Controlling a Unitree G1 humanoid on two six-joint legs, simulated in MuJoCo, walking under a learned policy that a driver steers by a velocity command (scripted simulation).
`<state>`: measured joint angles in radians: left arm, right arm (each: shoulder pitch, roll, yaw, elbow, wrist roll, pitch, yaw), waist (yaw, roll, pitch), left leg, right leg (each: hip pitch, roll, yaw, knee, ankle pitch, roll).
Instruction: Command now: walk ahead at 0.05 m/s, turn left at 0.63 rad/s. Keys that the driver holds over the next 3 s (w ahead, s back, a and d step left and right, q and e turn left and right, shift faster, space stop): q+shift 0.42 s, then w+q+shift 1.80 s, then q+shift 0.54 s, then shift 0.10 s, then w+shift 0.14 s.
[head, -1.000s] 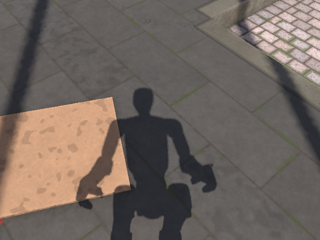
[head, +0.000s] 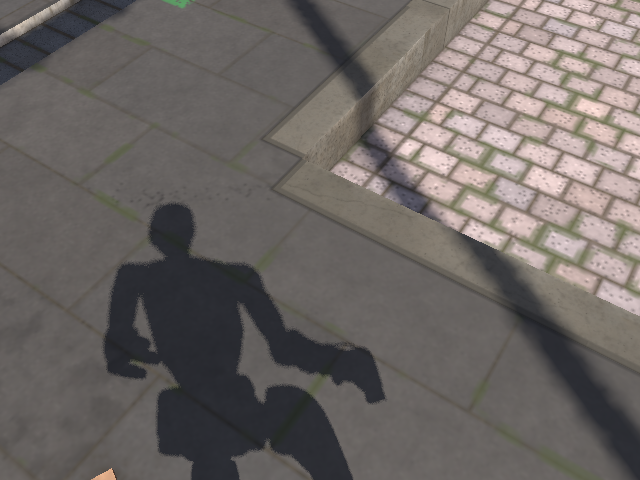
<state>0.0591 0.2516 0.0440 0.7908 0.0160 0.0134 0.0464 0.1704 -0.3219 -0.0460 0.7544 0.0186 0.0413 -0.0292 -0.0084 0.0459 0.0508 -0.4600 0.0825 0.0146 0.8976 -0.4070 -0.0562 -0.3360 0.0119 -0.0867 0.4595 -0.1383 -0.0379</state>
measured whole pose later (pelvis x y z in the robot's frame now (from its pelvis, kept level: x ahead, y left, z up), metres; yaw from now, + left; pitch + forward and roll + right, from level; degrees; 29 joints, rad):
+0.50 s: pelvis +0.03 +0.03 +0.01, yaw +26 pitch +4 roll -2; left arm 0.03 0.30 0.08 0.78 -0.03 -0.03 0.01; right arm 0.20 -0.35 -0.09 0.60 0.03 0.05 -0.05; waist -0.03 0.02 0.01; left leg -0.32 -0.13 -0.30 0.51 -0.24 0.04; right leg -0.38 0.09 0.16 0.59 -0.29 0.06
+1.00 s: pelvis +0.18 +0.20 -0.03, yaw +55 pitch +4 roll +0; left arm 0.52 0.29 0.05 0.89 0.05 -0.07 0.01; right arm 0.03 -0.33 -0.04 0.54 -0.03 0.05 0.10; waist 0.08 0.02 0.01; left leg -0.74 0.03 0.13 0.91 -0.36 0.14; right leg 0.26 -0.11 -0.29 0.25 -0.50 0.11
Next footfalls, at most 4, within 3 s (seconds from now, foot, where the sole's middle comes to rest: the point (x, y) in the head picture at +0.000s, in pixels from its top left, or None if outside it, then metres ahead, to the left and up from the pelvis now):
0.08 left None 0.04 0.13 -0.77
0.54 right None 0.15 -0.07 -0.77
1.02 left None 0.22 0.40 -0.75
1.46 right None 0.55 0.74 -0.77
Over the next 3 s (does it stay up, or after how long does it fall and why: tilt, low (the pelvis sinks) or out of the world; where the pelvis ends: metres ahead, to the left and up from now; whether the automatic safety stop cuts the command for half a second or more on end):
stays up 0.21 1.61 0.00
